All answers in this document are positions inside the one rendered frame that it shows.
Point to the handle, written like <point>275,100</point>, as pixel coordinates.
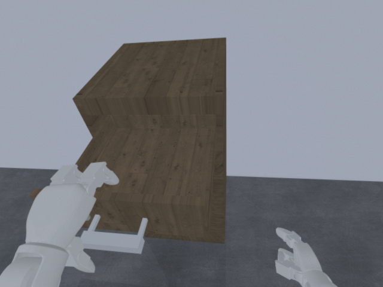
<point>130,243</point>

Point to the robot left forearm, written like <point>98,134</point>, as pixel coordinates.
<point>35,265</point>

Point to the right robot hand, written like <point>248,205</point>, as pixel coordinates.
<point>294,265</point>

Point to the cabinet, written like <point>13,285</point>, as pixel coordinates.
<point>184,77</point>

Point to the left robot hand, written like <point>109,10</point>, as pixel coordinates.
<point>60,210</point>

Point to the robot right forearm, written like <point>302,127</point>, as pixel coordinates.
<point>316,278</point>

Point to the drawer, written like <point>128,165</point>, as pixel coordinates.
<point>165,166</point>

